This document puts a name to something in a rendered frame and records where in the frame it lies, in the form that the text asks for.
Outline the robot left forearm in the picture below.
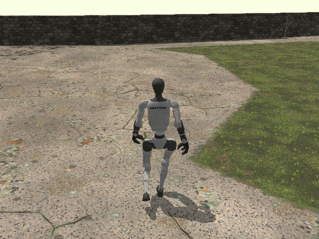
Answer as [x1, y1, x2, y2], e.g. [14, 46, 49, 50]
[133, 120, 140, 136]

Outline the left robot upper arm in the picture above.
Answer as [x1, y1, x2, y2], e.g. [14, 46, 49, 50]
[135, 100, 148, 127]

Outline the right robot hand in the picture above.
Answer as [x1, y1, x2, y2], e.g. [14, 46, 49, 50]
[177, 142, 189, 155]

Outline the right robot shin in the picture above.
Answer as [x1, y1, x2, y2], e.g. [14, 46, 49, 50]
[159, 159, 169, 191]

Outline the robot right forearm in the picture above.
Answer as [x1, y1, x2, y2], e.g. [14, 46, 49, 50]
[177, 120, 187, 143]

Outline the left robot hand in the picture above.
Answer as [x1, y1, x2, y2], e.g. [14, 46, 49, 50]
[132, 134, 144, 144]

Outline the robot torso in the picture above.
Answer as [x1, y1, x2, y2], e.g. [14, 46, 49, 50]
[147, 99, 170, 149]

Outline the right robot upper arm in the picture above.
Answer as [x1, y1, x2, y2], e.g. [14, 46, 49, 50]
[169, 100, 182, 128]

